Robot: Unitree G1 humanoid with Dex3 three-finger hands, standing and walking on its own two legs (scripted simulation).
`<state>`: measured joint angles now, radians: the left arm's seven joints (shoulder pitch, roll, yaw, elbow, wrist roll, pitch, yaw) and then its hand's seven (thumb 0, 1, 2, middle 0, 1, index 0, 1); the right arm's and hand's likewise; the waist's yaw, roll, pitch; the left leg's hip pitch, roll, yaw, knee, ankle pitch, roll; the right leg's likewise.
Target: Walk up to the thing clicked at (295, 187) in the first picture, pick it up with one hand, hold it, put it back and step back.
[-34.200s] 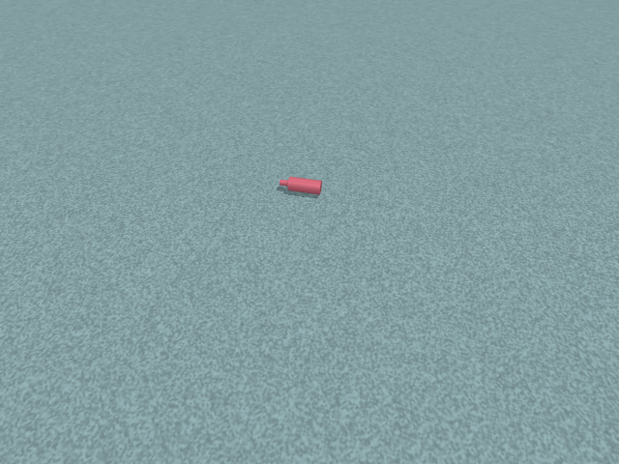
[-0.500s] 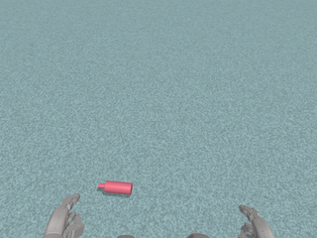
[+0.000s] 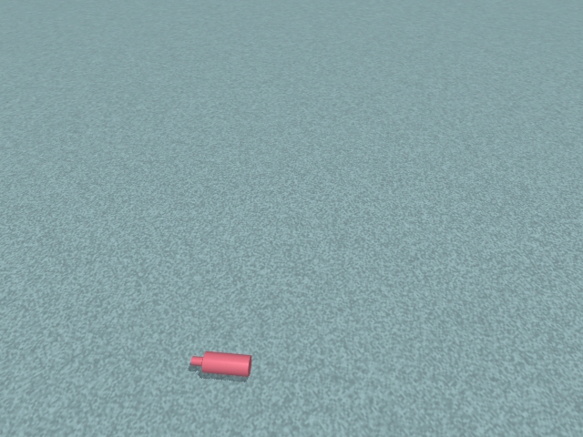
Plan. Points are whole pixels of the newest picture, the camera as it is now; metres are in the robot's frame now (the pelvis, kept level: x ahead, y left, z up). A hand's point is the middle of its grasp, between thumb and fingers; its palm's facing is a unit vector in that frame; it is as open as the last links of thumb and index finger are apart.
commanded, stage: stand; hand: left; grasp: from above
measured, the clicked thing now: (220, 363) +0.49 +0.26 -0.74
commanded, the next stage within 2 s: step back in 1.90 s
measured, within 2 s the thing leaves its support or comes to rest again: neither
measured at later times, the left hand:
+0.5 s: hand out of the picture +0.05 +0.23 -0.15, palm faces +0.01 -0.94 -0.35, open 7.4 cm
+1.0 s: hand out of the picture +0.09 +0.24 -0.15, palm faces -0.01 -0.94 -0.34, open 7.4 cm
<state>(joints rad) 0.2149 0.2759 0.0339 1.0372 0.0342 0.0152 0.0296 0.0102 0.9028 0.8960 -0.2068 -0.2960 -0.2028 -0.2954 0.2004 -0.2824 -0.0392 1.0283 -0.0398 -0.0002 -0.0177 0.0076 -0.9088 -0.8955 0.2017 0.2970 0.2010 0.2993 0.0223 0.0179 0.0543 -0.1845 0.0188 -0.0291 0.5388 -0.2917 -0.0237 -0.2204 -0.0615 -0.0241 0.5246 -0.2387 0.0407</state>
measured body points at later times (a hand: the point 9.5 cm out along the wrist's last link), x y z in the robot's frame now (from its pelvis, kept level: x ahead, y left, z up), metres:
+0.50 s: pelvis +0.00 -0.01 +0.01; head +0.00 -0.02 +0.46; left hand +0.05 +0.28 -0.13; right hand +0.05 -0.30 -0.14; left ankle +0.00 +0.14 -0.73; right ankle +0.03 -0.15 -0.73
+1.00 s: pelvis +0.01 -0.01 +0.01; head +0.03 -0.02 +0.46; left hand +0.09 +0.28 -0.12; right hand +0.08 -0.30 -0.13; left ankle +0.00 +0.14 -0.73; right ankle +0.03 -0.15 -0.73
